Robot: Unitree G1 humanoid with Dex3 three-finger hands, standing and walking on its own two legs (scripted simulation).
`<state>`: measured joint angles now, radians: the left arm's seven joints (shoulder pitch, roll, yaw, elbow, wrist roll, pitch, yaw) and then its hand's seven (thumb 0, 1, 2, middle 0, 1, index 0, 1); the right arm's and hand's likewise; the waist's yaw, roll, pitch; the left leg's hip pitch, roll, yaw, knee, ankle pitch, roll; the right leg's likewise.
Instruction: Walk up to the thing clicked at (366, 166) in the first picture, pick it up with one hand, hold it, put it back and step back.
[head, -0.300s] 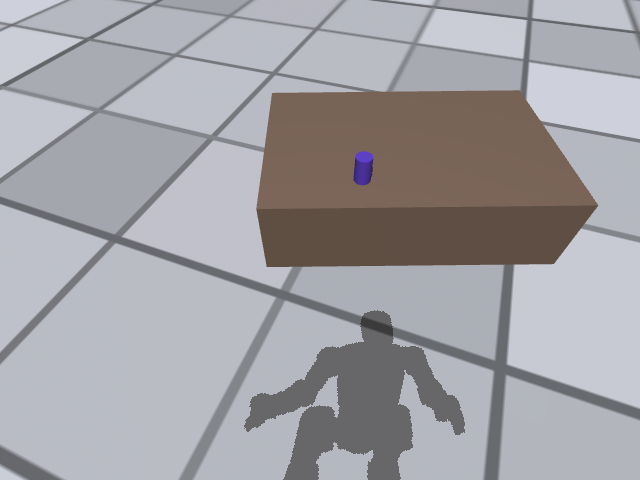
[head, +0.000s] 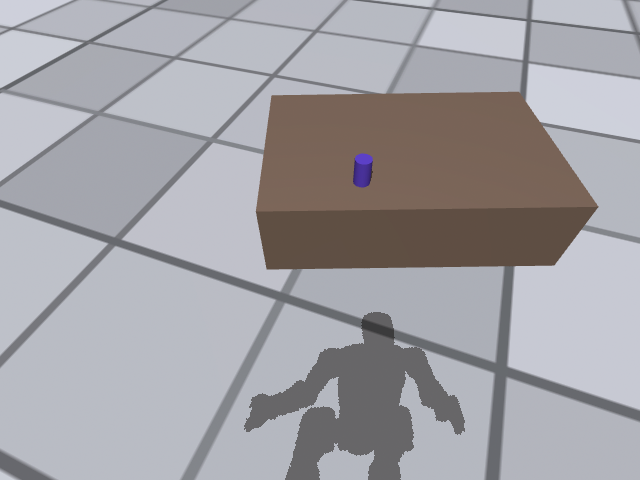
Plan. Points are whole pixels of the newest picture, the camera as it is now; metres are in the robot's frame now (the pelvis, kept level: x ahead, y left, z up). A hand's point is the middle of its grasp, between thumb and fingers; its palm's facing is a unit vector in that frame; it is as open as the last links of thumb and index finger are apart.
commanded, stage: stand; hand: right
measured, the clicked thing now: (362, 170) +1.13 -0.15 -0.40
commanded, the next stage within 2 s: walk up in 0.82 s
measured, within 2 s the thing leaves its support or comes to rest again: neither
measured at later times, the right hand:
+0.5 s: hand out of the picture +0.07 -0.25 -0.16, palm faces -0.02 +0.94 -0.34, open 7.4 cm
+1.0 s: hand out of the picture +0.09 -0.27 -0.16, palm faces -0.04 +0.93 -0.36, open 7.4 cm
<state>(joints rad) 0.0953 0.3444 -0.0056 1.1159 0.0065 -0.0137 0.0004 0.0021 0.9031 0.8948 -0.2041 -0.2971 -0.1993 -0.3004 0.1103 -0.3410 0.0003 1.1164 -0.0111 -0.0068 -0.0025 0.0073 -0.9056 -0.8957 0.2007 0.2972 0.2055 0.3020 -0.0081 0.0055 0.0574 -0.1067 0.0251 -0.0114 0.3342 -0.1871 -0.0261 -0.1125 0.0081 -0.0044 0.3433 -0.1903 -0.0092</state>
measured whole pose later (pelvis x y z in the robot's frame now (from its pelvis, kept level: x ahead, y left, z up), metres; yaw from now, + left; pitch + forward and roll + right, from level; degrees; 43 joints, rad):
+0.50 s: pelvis +0.00 +0.00 +0.00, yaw +0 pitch -2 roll +0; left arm 0.11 0.35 0.00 1.12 0.01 -0.01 0.00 0.00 0.90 0.89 -0.20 -0.30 -0.20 -0.30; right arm 0.12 -0.34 0.00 1.12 -0.01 -0.01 0.00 0.01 -0.91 -0.90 0.20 0.30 0.21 0.30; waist 0.00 0.00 0.06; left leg -0.10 0.03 -0.01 0.32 -0.18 -0.03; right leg -0.11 0.01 0.00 0.33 -0.18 -0.01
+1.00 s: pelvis +0.02 +0.01 -0.01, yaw +1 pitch -2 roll -1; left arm 0.21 0.38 0.06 1.03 0.03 -0.06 -0.04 0.00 0.90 0.89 -0.21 -0.30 -0.20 -0.30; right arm 0.20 -0.40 -0.07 1.05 -0.04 -0.01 0.04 0.01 -0.90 -0.90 0.20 0.30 0.21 0.30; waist 0.01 0.02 0.03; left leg -0.25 0.01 -0.02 0.67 -0.44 0.04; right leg -0.14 0.01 -0.02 0.45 -0.27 -0.03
